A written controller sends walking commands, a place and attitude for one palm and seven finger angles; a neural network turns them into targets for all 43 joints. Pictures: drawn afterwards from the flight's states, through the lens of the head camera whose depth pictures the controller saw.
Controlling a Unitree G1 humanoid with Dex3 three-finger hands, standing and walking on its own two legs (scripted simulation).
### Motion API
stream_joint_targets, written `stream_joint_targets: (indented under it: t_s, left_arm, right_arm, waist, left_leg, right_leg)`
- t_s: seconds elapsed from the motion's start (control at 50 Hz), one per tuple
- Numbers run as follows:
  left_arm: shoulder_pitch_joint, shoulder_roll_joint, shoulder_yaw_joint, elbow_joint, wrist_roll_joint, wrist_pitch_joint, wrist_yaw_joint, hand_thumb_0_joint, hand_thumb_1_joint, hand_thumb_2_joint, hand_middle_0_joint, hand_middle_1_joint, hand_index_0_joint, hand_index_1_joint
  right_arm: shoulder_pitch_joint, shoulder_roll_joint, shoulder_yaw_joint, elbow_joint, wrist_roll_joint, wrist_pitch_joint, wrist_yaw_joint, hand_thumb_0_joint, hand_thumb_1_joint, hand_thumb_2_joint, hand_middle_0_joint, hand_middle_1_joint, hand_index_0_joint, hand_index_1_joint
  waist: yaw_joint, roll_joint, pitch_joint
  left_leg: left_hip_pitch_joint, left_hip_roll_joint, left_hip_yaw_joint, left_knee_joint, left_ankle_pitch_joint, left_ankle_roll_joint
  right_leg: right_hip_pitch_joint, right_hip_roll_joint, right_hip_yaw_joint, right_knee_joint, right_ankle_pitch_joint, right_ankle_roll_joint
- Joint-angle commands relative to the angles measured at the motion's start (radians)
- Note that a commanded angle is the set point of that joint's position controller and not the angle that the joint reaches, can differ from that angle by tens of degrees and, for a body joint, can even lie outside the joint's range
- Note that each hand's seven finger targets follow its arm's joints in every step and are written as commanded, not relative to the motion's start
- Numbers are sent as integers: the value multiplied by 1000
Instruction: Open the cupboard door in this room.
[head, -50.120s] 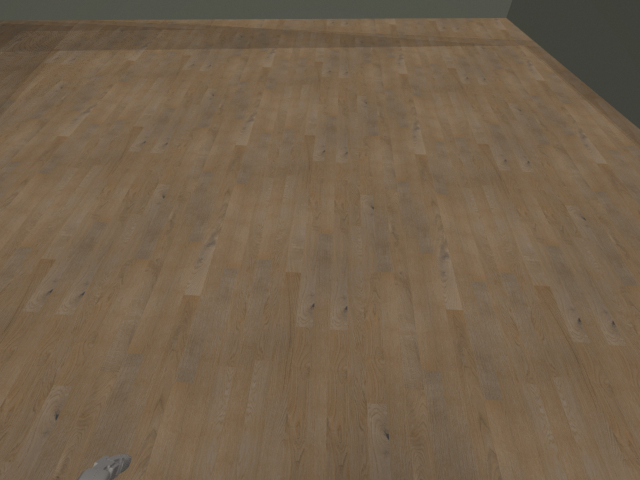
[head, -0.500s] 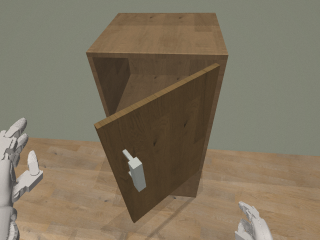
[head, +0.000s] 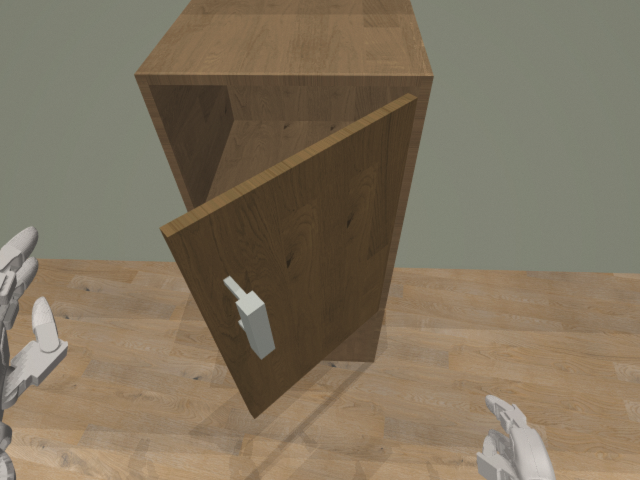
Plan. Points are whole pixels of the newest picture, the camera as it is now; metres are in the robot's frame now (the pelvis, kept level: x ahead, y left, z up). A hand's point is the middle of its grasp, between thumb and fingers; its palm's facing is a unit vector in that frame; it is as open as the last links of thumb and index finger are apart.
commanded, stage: step back with the hand held close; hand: left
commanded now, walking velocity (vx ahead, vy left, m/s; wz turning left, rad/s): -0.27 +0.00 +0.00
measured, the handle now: (247, 316) +0.31 +0.13 +0.02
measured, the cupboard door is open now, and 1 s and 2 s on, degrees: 45 45 45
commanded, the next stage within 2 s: stop stepping back and stand still in 0.94 s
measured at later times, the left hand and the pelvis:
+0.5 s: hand out of the picture +0.14 +0.30 +0.15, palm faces +0.43 -0.78 -0.46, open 7.4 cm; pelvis -0.07 +0.04 -0.02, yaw +0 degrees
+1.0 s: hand out of the picture +0.07 +0.23 +0.15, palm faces +0.23 -0.82 -0.53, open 7.4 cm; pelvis -0.17 +0.00 -0.01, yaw -3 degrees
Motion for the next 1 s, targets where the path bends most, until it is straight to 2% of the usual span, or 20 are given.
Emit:
stream_joint_targets:
  t_s: [0.0,0.12,0.18,0.28,0.34,0.44,0.5,0.52,0.56,0.58,0.62,0.64,0.68,0.72,0.76,0.86,0.9,0.94,0.96,0.98]
  left_arm:
    - [22,234,173,-280,-6,-66,34,0,900,900,-200,-300,-200,-300]
    - [51,240,196,-313,-3,-67,45,0,900,900,-200,-300,-200,-300]
    - [57,223,191,-296,4,-66,44,0,900,900,-200,-300,-200,-300]
    - [23,202,182,-287,25,-72,45,0,900,900,-200,-300,-200,-300]
    - [-12,206,184,-292,34,-81,46,0,900,900,-200,-300,-200,-300]
    - [-57,220,182,-342,36,-103,57,0,900,900,-200,-300,-200,-300]
    - [-45,231,188,-389,27,-119,68,0,900,900,-200,-300,-200,-300]
    - [-41,231,194,-400,28,-122,69,0,900,900,-200,-300,-200,-300]
    - [-37,238,230,-423,46,-133,72,0,900,900,-200,-300,-200,-300]
    - [-48,246,240,-436,54,-133,74,0,900,900,-200,-300,-200,-300]
    - [-23,241,241,-393,45,-134,70,0,900,900,-200,-300,-200,-300]
    - [1,227,235,-366,40,-132,70,0,900,900,-200,-300,-200,-300]
    - [57,185,191,-330,18,-121,67,0,900,900,-200,-300,-200,-300]
    - [49,162,144,-326,5,-103,59,0,900,900,-200,-300,-200,-300]
    - [8,146,107,-331,4,-94,54,0,900,900,-200,-300,-200,-300]
    - [35,263,186,-428,-24,-88,37,0,900,900,-200,-300,-200,-300]
    - [81,296,235,-460,-48,-92,25,0,900,900,-200,-300,-200,-300]
    - [125,331,285,-478,-64,-108,15,0,900,900,-200,-300,-200,-300]
    - [148,371,323,-480,-69,-120,17,0,900,900,-200,-300,-200,-300]
    - [142,378,335,-449,-76,-129,21,0,900,900,-200,-300,-200,-300]
  right_arm:
    - [-91,-99,-46,-176,3,-34,-20,0,-900,-900,200,300,200,300]
    - [-94,-109,-57,-201,3,-25,-29,0,-900,-900,200,300,200,300]
    - [-93,-111,-58,-206,0,-26,-28,0,-900,-900,200,300,200,300]
    - [-75,-120,-60,-214,-5,-32,-25,0,-900,-900,200,300,200,300]
    - [-60,-120,-60,-219,-4,-39,-22,0,-900,-900,200,300,200,300]
    - [-42,-117,-54,-209,-9,-52,-18,0,-900,-900,200,300,200,300]
    - [-35,-113,-45,-199,-11,-62,-20,0,-900,-900,200,300,200,300]
    - [-36,-120,-44,-202,-14,-66,-22,0,-900,-900,200,300,200,300]
    - [-60,-129,-49,-211,-20,-80,-30,0,-900,-900,200,300,200,300]
    - [-42,-102,-50,-202,-33,-91,-29,0,-900,-900,200,300,200,300]
    - [-37,-95,-67,-186,-30,-106,-17,0,-900,-900,200,300,200,300]
    - [-38,-90,-67,-179,-30,-112,-14,0,-900,-900,200,300,200,300]
    - [-33,-81,-61,-150,-28,-124,-10,0,-900,-900,200,300,200,300]
    - [-26,-86,-55,-119,-29,-126,-1,0,-900,-900,200,300,200,300]
    - [-31,-91,-53,-94,-34,-130,1,0,-900,-900,200,300,200,300]
    - [-62,-92,-52,-104,-37,-118,19,0,-900,-900,200,300,200,300]
    - [-101,-82,-47,-130,-32,-101,27,0,-900,-900,200,300,200,300]
    - [-133,-75,-43,-156,-25,-77,31,0,-900,-900,200,300,200,300]
    - [-132,-62,-35,-163,-19,-60,29,0,-900,-900,200,300,200,300]
    - [-155,-48,-24,-175,-1,-50,24,0,-900,-900,200,300,200,300]
  waist:
    - [0,-30,-201]
    - [8,24,-194]
    - [8,31,-159]
    - [-1,16,-94]
    - [-11,-46,-70]
    - [-24,-82,-53]
    - [-28,-28,-85]
    - [-27,33,-81]
    - [-6,280,-102]
    - [-8,243,-101]
    - [-10,119,-126]
    - [-8,79,-112]
    - [-9,59,-117]
    - [-18,84,-143]
    - [-18,169,-166]
    - [15,162,-362]
    - [33,129,-386]
    - [37,68,-339]
    - [24,-49,-334]
    - [33,-180,-265]
  left_leg:
    - [-15,37,-51,-39,239,30]
    - [-105,83,-108,-80,308,37]
    - [-206,107,-129,-124,210,52]
    - [-420,130,-158,-167,-93,86]
    - [-469,104,-146,-125,-270,93]
    - [-331,36,-118,64,-329,71]
    - [-247,42,-145,45,-287,61]
    - [-292,78,-191,-42,-334,71]
    - [-550,240,-384,-333,-493,128]
    - [-532,274,-411,-366,-397,134]
    - [-398,295,-369,-296,-236,159]
    - [-333,277,-333,-256,-141,161]
    - [-116,244,-282,-224,72,136]
    - [17,234,-278,-233,190,115]
    - [105,218,-238,-222,363,97]
    - [275,184,-173,-170,668,59]
    - [245,183,-141,-155,620,56]
    - [149,135,-74,-81,411,30]
    - [80,66,-16,28,236,3]
    - [-43,-3,30,208,-30,-19]
  right_leg:
    - [103,-172,159,-3,227,35]
    - [121,-118,129,121,267,46]
    - [142,-99,125,173,194,53]
    - [200,-92,145,243,117,55]
    - [160,-121,191,204,33,46]
    - [-93,-202,292,9,-304,1]
    - [-164,-194,239,39,-302,0]
    - [-130,-152,198,110,-289,21]
    - [139,-15,89,485,-134,76]
    - [113,3,104,627,-181,76]
    - [9,0,141,705,-272,68]
    - [-32,-7,136,649,-293,68]
    - [-147,-17,105,504,-339,69]
    - [-181,-5,92,394,-361,70]
    - [-165,-1,83,292,-344,68]
    - [-60,19,66,119,-245,53]
    - [-3,3,62,50,-190,44]
    - [11,-62,92,-87,-37,24]
    - [2,-173,179,-111,135,-3]
    - [-55,-316,284,-148,268,-23]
